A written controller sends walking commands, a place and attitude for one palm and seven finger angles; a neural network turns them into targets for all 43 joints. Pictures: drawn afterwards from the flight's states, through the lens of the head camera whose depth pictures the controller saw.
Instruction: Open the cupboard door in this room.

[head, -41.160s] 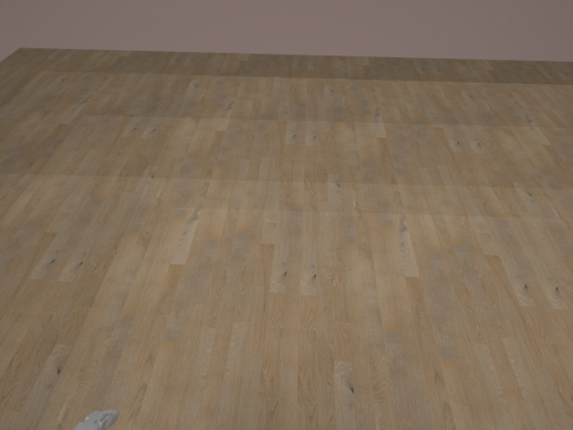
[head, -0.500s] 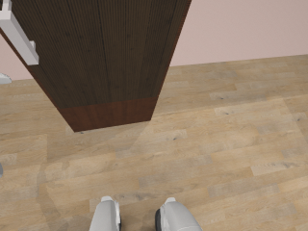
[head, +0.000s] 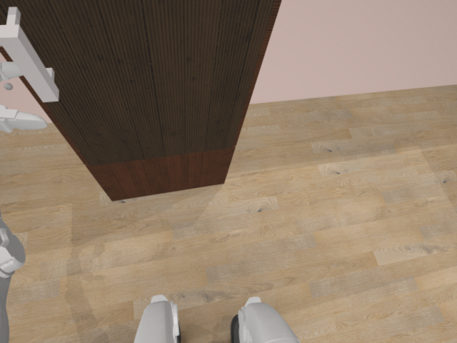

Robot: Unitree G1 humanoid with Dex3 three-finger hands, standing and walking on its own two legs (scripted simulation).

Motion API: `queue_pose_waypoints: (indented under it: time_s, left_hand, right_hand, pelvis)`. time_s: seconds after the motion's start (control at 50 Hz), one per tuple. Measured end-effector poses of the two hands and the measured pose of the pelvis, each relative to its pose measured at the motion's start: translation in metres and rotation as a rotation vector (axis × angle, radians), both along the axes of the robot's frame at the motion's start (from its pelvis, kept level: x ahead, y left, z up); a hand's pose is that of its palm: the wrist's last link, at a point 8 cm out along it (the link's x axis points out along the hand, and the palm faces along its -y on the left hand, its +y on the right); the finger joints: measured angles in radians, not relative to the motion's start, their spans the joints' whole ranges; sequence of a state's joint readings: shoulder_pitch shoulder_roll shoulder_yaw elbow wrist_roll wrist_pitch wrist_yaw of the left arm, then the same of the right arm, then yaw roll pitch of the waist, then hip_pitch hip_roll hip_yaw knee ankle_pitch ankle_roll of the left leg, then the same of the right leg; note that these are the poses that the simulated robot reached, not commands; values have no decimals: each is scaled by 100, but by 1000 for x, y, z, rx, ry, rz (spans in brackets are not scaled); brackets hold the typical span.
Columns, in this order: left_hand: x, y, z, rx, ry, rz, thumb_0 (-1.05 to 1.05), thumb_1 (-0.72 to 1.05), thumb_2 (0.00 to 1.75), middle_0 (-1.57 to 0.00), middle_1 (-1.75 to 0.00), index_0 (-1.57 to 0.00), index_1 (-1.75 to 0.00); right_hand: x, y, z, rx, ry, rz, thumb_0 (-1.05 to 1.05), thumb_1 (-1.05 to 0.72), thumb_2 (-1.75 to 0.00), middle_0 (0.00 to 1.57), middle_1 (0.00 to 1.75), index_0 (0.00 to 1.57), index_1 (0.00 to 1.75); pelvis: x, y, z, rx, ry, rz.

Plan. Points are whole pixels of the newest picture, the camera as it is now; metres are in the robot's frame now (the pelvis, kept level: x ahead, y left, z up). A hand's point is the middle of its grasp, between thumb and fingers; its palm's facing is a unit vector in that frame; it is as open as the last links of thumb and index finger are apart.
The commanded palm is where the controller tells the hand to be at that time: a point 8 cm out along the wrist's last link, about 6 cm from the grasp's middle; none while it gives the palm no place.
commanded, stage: slide the fingers in behind the handle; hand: left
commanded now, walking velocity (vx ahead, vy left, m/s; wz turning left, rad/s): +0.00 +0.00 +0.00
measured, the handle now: (33, 57) +0.55 +0.28 +0.09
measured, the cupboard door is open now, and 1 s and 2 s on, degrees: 0 0 0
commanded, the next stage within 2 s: close the thumb around the handle in 1.08 s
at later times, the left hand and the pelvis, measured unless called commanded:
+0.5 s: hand (32, 83) +0.51 +0.27 +0.09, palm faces +0.12 -0.99 -0.01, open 14.0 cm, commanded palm +0.49 +0.31 +0.09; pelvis +0.00 +0.00 +0.00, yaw +0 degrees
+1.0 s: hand (43, 80) +0.51 +0.26 +0.09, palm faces +0.16 -0.99 -0.03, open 13.8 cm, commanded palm +0.48 +0.29 +0.09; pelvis +0.00 -0.01 +0.00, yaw +0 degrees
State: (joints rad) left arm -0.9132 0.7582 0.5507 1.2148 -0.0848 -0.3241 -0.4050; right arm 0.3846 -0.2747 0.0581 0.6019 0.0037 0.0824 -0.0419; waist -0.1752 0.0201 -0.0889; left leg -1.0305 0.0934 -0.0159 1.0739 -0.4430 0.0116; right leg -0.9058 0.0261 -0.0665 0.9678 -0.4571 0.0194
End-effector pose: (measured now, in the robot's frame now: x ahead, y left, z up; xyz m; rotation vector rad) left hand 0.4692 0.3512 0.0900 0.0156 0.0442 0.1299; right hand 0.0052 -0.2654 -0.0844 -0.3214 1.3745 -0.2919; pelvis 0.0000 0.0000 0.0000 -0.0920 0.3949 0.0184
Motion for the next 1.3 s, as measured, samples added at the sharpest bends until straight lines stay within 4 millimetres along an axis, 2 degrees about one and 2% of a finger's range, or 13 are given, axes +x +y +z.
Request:
queue_pose_waypoints:
  time_s: [0.14,0.68,0.84,1.08,1.22,1.3]
  left_hand:
    - [1,-7,3,-11,-19,8,-1,-50,30,-30,-120,-30,-120]
    - [11,-36,-5,-5,-7,20,-1,-50,30,-30,-120,-31,-122]
    - [14,-51,-3,-20,-12,2,-1,-50,30,-29,-120,-30,-121]
    - [8,-42,1,8,-20,24,-1,-50,30,-30,-120,-31,-121]
    - [4,-43,-3,-14,-8,13,-1,-49,30,-30,-120,-30,-121]
    - [4,-42,-4,-10,-15,19,-1,-45,32,-30,-121,-30,-121]
  right_hand:
    - [0,2,-1,15,-3,-8,0,-91,-89,21,30,20,30]
    - [-4,4,-3,32,11,-11,0,-91,-89,21,30,20,30]
    - [-2,4,-4,45,2,-19,0,-91,-89,21,30,20,30]
    - [-3,-2,-4,43,0,-19,0,-91,-89,21,30,20,30]
    - [-2,-6,-3,30,0,-15,0,-91,-89,21,30,20,30]
    - [0,-7,-2,20,-12,-13,0,-91,-89,21,30,20,30]
  pelvis:
    - [2,-1,1,4,-7,-1]
    - [5,0,2,10,-8,4]
    - [6,-2,3,13,-15,2]
    - [4,-6,3,18,-18,-2]
    - [4,-7,3,17,-20,4]
    - [3,-7,3,15,-19,4]
